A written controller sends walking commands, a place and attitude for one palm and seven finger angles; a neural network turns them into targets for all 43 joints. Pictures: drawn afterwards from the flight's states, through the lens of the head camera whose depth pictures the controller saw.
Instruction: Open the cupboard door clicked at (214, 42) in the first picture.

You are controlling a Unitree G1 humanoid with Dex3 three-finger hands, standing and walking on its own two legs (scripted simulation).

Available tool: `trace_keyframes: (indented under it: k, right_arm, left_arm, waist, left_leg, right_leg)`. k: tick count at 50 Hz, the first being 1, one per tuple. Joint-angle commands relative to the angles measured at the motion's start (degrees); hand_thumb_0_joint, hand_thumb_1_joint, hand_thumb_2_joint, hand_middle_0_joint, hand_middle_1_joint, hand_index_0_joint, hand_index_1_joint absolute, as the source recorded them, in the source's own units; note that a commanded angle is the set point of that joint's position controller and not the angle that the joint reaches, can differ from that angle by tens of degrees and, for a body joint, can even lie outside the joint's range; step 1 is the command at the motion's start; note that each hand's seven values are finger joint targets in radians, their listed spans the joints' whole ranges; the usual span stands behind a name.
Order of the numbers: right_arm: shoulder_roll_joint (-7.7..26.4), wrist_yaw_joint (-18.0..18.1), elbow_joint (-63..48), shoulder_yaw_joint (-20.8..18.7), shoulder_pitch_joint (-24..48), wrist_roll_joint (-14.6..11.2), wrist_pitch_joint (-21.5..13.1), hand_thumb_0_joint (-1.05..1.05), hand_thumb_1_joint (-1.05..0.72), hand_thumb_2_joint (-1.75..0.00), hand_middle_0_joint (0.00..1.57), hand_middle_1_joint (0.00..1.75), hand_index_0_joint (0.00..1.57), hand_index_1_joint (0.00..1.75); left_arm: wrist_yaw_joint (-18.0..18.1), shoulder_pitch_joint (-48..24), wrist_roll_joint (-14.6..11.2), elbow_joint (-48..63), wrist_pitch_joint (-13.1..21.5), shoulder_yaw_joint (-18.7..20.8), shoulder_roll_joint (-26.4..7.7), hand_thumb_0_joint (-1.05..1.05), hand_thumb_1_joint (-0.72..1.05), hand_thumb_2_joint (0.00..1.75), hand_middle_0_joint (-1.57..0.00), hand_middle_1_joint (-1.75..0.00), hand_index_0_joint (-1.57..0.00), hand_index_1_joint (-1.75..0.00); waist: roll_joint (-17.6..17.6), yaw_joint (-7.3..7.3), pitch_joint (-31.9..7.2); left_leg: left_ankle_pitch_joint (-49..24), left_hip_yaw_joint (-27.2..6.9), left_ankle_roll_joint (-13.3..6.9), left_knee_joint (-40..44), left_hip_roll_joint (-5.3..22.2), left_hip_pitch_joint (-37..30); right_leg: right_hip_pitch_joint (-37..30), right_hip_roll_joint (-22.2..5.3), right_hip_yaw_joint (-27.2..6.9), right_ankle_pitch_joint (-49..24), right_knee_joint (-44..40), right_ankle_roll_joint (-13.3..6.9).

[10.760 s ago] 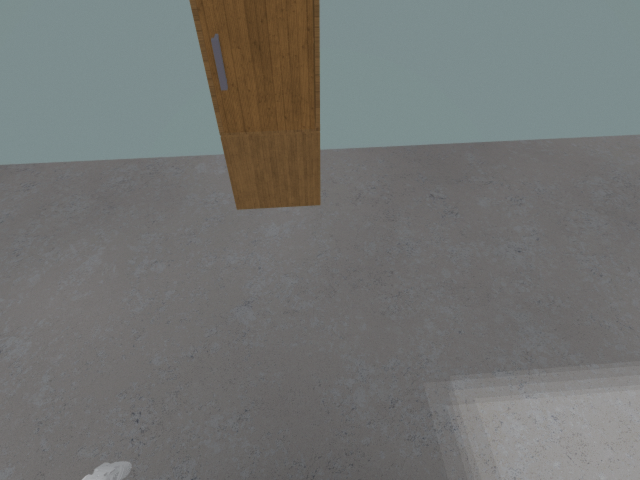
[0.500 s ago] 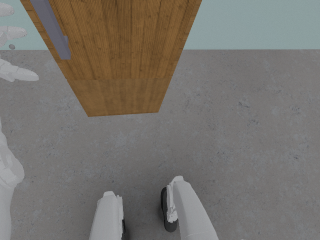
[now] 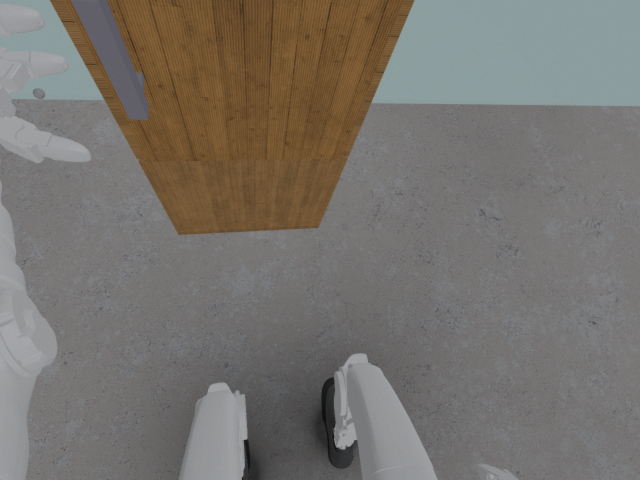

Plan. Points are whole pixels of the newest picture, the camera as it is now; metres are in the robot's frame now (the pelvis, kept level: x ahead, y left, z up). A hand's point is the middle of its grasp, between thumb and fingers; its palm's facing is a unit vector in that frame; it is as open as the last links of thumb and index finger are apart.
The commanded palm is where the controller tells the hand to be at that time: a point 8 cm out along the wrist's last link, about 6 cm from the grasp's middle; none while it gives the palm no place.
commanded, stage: slide the fingers in behind the handle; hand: left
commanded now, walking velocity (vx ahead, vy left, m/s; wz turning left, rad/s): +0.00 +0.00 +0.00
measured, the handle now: (118, 48) +0.58 +0.18 +0.07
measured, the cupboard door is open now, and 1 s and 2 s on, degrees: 0 0 0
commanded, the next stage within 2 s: close the thumb around the handle in 1.58 s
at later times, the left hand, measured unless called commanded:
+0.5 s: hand (84, 93) +0.53 +0.21 +0.06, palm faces +0.00 -1.00 -0.03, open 13.9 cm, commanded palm +0.51 +0.25 +0.06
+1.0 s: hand (112, 94) +0.53 +0.19 +0.05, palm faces +0.02 -1.00 -0.02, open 13.9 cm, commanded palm +0.51 +0.22 +0.06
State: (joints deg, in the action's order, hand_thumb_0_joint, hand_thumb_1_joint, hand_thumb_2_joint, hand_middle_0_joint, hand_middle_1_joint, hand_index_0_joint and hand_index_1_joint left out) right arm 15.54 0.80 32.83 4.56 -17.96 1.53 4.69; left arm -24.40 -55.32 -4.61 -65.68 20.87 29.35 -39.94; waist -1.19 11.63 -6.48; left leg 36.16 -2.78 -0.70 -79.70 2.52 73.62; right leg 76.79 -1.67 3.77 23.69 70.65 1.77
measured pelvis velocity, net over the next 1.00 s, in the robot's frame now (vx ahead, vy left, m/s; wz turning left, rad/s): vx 0.00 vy -0.01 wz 0.01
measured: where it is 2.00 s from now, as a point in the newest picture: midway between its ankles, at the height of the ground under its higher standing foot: (289, 463)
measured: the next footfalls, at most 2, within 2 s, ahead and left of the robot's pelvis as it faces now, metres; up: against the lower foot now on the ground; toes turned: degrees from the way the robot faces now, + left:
none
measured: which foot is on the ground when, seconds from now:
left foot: down 0.00-1.00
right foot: down 0.00-1.00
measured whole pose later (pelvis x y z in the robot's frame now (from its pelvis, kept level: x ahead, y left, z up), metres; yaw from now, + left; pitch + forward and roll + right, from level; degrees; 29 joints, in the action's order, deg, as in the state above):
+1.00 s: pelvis +0.00 -0.01 +0.01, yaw +1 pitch +29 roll -3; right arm 14.9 -0.2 34.0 3.2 -18.9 2.4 3.6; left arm -13.8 -55.1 -3.6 -66.0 24.0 24.0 -30.4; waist -1.7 11.6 -7.0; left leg 35.4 -2.1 -0.2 -77.7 2.0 71.5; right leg 75.5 -2.0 3.0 23.8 70.3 1.3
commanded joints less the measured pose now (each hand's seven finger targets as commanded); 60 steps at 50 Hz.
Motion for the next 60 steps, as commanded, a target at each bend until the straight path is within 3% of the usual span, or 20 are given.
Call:
trace_keyframes:
  k: [1,2,5,6,10,16,20,22,23,26,29,30,35,39,41,44,47,53,57,60]
  right_arm:
    - [12.0,0.8,-2.3,-4.6,-11.7,-0.2,-0.2,0.0,-0.9,-0.9,0.2,0.3,0.2,0.3]
    - [11.8,0.7,-2.4,-4.8,-11.8,-0.1,-0.4,0.0,-0.9,-0.9,0.2,0.3,0.2,0.3]
    - [11.6,0.4,-1.7,-5.2,-12.0,-0.1,-0.5,0.0,-0.9,-0.9,0.2,0.3,0.2,0.3]
    - [11.7,0.5,-1.5,-5.0,-12.1,-0.1,-0.4,0.0,-0.9,-0.9,0.2,0.3,0.2,0.3]
    - [11.5,0.8,-1.8,-4.4,-11.7,0.0,-0.7,0.0,-0.9,-0.9,0.2,0.3,0.2,0.3]
    - [11.4,0.6,-2.1,-4.6,-11.7,0.2,-1.3,0.0,-0.9,-0.9,0.2,0.3,0.2,0.3]
    - [11.3,0.4,-1.8,-4.7,-11.7,0.0,-1.1,0.0,-0.9,-0.9,0.2,0.3,0.2,0.3]
    - [11.3,0.5,-1.9,-4.9,-12.0,0.1,-1.2,0.0,-0.9,-0.9,0.2,0.3,0.2,0.3]
    - [11.4,0.5,-1.7,-5.1,-12.1,0.2,-1.2,0.0,-0.9,-0.9,0.2,0.3,0.2,0.3]
    - [11.2,0.6,-1.4,-4.7,-11.9,0.1,-1.1,0.0,-0.9,-0.9,0.2,0.3,0.2,0.3]
    - [11.1,0.6,-1.8,-4.7,-11.8,0.3,-1.5,0.0,-0.9,-0.9,0.2,0.3,0.2,0.3]
    - [10.8,0.4,-1.8,-4.8,-11.8,0.3,-1.5,0.0,-0.9,-0.9,0.2,0.3,0.2,0.3]
    - [10.7,0.2,-1.2,-5.1,-11.7,0.2,-1.5,0.0,-0.9,-0.9,0.2,0.3,0.2,0.3]
    - [10.7,0.1,-1.0,-5.3,-12.2,0.4,-1.5,0.0,-0.9,-0.9,0.2,0.3,0.2,0.3]
    - [10.5,0.1,-0.9,-5.1,-11.9,0.4,-1.4,0.0,-0.9,-0.9,0.2,0.3,0.2,0.3]
    - [10.3,-0.1,-0.9,-5.4,-11.9,0.7,-1.6,0.0,-0.9,-0.9,0.2,0.3,0.2,0.3]
    - [10.4,-0.2,-0.8,-5.2,-12.1,0.7,-1.5,0.0,-0.9,-0.9,0.2,0.3,0.2,0.3]
    - [10.2,-0.5,-0.4,-5.9,-12.3,1.0,-1.4,0.0,-0.9,-0.9,0.2,0.3,0.2,0.3]
    - [9.8,-0.6,-0.4,-5.7,-12.3,1.1,-1.0,0.0,-0.9,-0.9,0.2,0.3,0.2,0.3]
    - [9.8,-0.5,-0.9,-5.4,-12.0,1.2,-0.8,0.0,-0.9,-0.9,0.2,0.3,0.2,0.3]
  left_arm:
    - [0.2,-21.5,-1.1,13.6,2.6,0.1,-14.3,0.0,-0.5,0.3,-0.3,-1.2,-0.3,-1.2]
    - [0.6,-22.3,-1.5,15.6,3.3,-0.5,-13.1,0.0,-0.5,0.3,-0.3,-1.2,-0.3,-1.2]
    - [1.7,-20.6,-2.2,14.4,3.4,-0.8,-10.5,0.0,-0.5,0.3,-0.3,-1.2,-0.3,-1.2]
    - [2.2,-20.5,-2.1,12.7,3.1,-0.1,-11.3,0.0,-0.5,0.3,-0.3,-1.2,-0.3,-1.2]
    - [4.0,-21.7,-0.4,11.0,3.6,0.7,-13.8,0.0,-0.5,0.3,-0.3,-1.2,-0.3,-1.2]
    - [4.9,-22.3,-0.1,12.2,5.7,0.5,-13.3,0.0,-0.5,0.3,-0.3,-1.2,-0.3,-1.2]
    - [4.9,-22.8,-0.3,10.9,4.8,-2.5,-9.2,0.0,-0.5,0.3,-0.3,-1.2,-0.3,-1.2]
    - [5.3,-23.5,-0.6,12.6,5.0,-2.3,-8.8,0.0,-0.5,0.3,-0.3,-1.2,-0.3,-1.2]
    - [5.6,-23.7,-0.7,12.9,5.0,-1.2,-9.8,0.0,-0.5,0.3,-0.3,-1.2,-0.3,-1.2]
    - [6.4,-23.6,-0.3,9.6,4.3,-1.5,-9.7,0.0,-0.5,0.3,-0.3,-1.2,-0.3,-1.2]
    - [7.1,-24.6,0.2,12.8,5.7,-0.4,-11.5,0.0,-0.5,0.3,-0.3,-1.2,-0.3,-1.2]
    - [7.1,-24.5,0.4,13.3,6.0,-1.5,-10.1,0.0,-0.5,0.3,-0.3,-1.2,-0.3,-1.2]
    - [7.2,-24.3,-0.3,12.7,6.0,-3.8,-6.2,0.0,-0.5,0.3,-0.3,-1.2,-0.3,-1.2]
    - [8.1,-24.3,-0.4,12.6,5.7,-3.6,-5.5,0.0,-0.5,0.3,-0.3,-1.2,-0.3,-1.2]
    - [8.7,-24.0,-0.2,11.3,5.5,-3.9,-5.1,0.0,-0.5,0.3,-0.3,-1.2,-0.3,-1.2]
    - [9.7,-24.9,0.2,13.1,6.6,-4.7,-3.7,0.0,-0.5,0.3,-0.3,-1.2,-0.3,-1.2]
    - [10.5,-25.2,0.4,11.5,6.9,-4.6,-3.8,0.0,-0.5,0.3,-0.3,-1.2,-0.3,-1.2]
    - [11.0,-25.9,0.3,13.4,7.7,-8.1,1.6,0.0,-0.5,0.3,-0.3,-1.2,-0.3,-1.2]
    - [12.6,-25.0,0.2,10.9,7.1,-7.4,2.1,0.0,-0.5,0.3,-0.3,-1.2,-0.3,-1.2]
    - [14.1,-25.5,1.6,11.2,7.6,-4.8,-2.1,0.0,-0.5,0.3,-0.3,-1.2,-0.3,-1.2]
  waist:
    - [-13.4,-0.04,-34.9]
    - [-15.3,-0.04,-35.8]
    - [-12.6,0.22,-34.8]
    - [-9.6,0.51,-32.8]
    - [-9.5,0.1,-30.2]
    - [-11.4,-0.12,-33.7]
    - [-10.4,0.92,-31.9]
    - [-11.1,0.66,-34.0]
    - [-10.8,0.48,-35.4]
    - [-7.4,1.21,-31.2]
    - [-9.5,0.32,-34.9]
    - [-11.3,0.17,-35.4]
    - [-9.9,1.25,-33.4]
    - [-10.6,0.94,-34.9]
    - [-9.2,1.19,-32.5]
    - [-10.2,1.09,-34.6]
    - [-8.8,1.37,-32.0]
    - [-10.7,1.55,-35.8]
    - [-8.2,1.64,-32.4]
    - [-6.9,1.07,-32.5]
  left_leg:
    - [-31.7,-1.9,0.3,10.8,-0.6,-24.0]
    - [-33.6,-2.3,0.6,10.9,-0.6,-26.2]
    - [-32.5,-2.0,0.6,11.0,-0.6,-25.9]
    - [-29.3,-1.8,0.2,11.4,-0.7,-22.8]
    - [-23.7,-0.9,-0.3,12.2,-1.2,-18.4]
    - [-25.2,-0.5,-0.2,11.7,-1.4,-19.7]
    - [-24.1,-0.7,-0.3,11.9,-1.3,-19.7]
    - [-25.9,-1.1,-0.2,11.8,-1.3,-21.6]
    - [-26.5,-0.9,-0.2,11.5,-1.3,-21.4]
    - [-22.4,-0.1,-0.7,11.4,-1.5,-16.3]
    - [-23.5,0.0,-0.7,11.3,-1.6,-17.5]
    - [-24.3,0.0,-0.4,11.4,-1.7,-18.8]
    - [-24.7,-0.3,-0.3,11.6,-1.5,-19.7]
    - [-25.9,-0.6,-0.1,11.7,-1.6,-21.2]
    - [-24.7,-0.3,-0.2,11.8,-1.6,-19.3]
    - [-25.8,-0.4,-0.1,11.7,-1.7,-21.3]
    - [-24.6,-0.6,-0.1,12.1,-1.7,-20.1]
    - [-27.9,-1.3,0.6,12.2,-1.7,-25.0]
    - [-26.5,-0.6,0.2,12.3,-1.9,-21.6]
    - [-24.1,0.2,-0.2,12.1,-2.1,-18.1]
  right_leg:
    - [-19.9,3.1,0.0,-13.8,-5.1,-3.1]
    - [-18.9,3.2,0.1,-13.9,-5.0,-3.4]
    - [-19.2,3.3,0.1,-13.6,-6.0,-3.1]
    - [-20.5,3.3,0.0,-12.7,-6.3,-2.9]
    - [-22.0,3.1,-0.6,-10.2,-6.5,-3.0]
    - [-23.0,3.0,-1.1,-11.6,-5.9,-3.1]
    - [-21.5,3.0,-0.8,-10.7,-6.3,-2.9]
    - [-21.0,3.0,-0.6,-11.4,-5.7,-3.2]
    - [-22.1,2.9,-0.9,-12.4,-5.9,-3.0]
    - [-23.4,3.0,-1.3,-11.0,-6.5,-2.7]
    - [-24.7,2.8,-1.7,-12.1,-5.9,-2.9]
    - [-24.5,2.9,-1.6,-12.5,-5.9,-3.0]
    - [-22.9,2.9,-1.2,-12.5,-6.2,-2.9]
    - [-22.7,2.9,-1.1,-12.9,-6.2,-3.0]
    - [-23.0,2.8,-1.1,-12.6,-6.4,-2.9]
    - [-22.5,2.8,-1.0,-12.9,-6.1,-3.0]
    - [-22.2,2.9,-0.9,-11.9,-6.2,-3.1]
    - [-21.0,2.7,-0.4,-13.0,-6.1,-3.2]
    - [-22.1,2.7,-0.5,-13.3,-6.4,-3.1]
    - [-24.7,2.5,-1.4,-13.3,-6.3,-2.9]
